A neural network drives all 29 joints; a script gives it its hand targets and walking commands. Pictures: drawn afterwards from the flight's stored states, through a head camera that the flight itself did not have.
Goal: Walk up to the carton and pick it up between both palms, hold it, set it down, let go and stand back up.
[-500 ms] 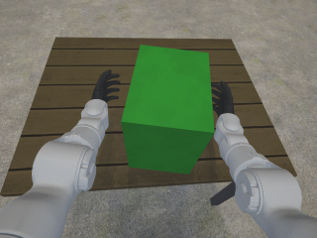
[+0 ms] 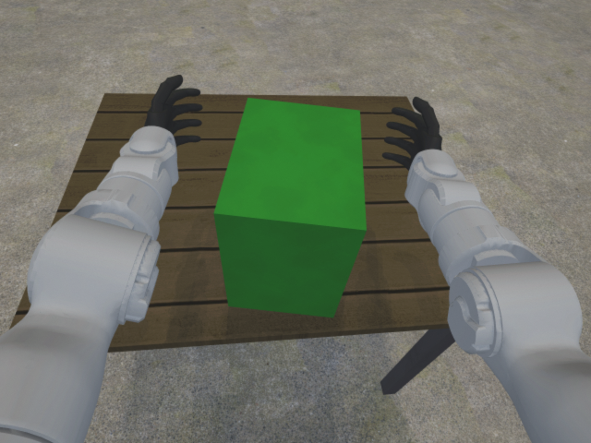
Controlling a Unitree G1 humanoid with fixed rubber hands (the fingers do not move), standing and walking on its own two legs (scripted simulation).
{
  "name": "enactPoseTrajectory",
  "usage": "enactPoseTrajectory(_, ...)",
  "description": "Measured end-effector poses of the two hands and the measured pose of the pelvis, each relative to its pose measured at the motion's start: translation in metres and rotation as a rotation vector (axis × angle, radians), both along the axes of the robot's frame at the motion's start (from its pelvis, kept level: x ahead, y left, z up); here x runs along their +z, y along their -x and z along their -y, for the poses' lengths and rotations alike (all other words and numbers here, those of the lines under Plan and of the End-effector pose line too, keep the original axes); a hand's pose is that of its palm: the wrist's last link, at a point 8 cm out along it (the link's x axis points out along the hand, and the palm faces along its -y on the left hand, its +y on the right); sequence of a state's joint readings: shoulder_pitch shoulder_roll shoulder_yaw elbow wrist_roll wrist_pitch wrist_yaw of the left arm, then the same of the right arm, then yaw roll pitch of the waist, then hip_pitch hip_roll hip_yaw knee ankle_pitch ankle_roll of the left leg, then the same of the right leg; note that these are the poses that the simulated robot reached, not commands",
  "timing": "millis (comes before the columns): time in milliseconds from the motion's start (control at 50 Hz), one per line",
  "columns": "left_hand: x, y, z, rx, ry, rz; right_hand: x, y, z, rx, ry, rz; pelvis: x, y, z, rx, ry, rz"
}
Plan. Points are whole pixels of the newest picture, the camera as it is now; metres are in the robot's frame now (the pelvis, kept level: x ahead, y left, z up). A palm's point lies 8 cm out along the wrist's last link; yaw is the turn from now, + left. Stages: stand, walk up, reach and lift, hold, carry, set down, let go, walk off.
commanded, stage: set down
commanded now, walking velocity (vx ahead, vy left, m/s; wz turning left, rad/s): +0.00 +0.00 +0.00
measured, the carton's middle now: (292, 211) +0.49 -0.03 +0.01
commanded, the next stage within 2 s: none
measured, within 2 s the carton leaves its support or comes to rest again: neither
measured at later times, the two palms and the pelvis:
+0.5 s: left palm (151, 127) +0.49 +0.15 +0.18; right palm (422, 145) +0.44 -0.18 +0.18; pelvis +0.01 -0.01 +0.01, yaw +0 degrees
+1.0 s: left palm (141, 207) +0.42 +0.17 +0.11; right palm (416, 222) +0.38 -0.18 +0.11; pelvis +0.00 +0.01 +0.01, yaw -1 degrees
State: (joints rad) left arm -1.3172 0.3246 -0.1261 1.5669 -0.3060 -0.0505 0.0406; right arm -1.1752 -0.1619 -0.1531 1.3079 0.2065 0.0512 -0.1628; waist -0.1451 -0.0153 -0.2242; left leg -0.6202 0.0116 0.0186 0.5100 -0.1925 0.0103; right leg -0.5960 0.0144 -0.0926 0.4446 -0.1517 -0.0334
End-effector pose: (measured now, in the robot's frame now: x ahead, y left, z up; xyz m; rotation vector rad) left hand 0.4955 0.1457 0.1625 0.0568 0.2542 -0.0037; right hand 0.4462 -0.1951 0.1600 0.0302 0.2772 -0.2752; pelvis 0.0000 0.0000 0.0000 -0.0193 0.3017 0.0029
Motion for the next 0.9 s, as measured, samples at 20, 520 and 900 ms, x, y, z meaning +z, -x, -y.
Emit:
enactPoseTrajectory(20, 0.004, 0.0, 0.001, 0.003, 0.002, 0.001, 0.003, 0.0, 0.0, 0.001, 0.001, 0.0, 0.0, 0.001, 0.001, 0.0, -0.001, 0.003)
enactPoseTrajectory(520, 0.011, 0.007, -0.009, -0.018, -0.011, -0.04, 0.017, 0.003, -0.011, -0.016, -0.026, -0.008, 0.013, -0.012, 0.009, 0.007, -0.003, 0.138)
enactPoseTrajectory(900, -0.049, 0.061, -0.024, -0.021, 0.021, -0.054, -0.048, 0.058, -0.012, -0.025, -0.038, 0.004, 0.013, -0.004, -0.005, -0.023, 0.006, 0.227)
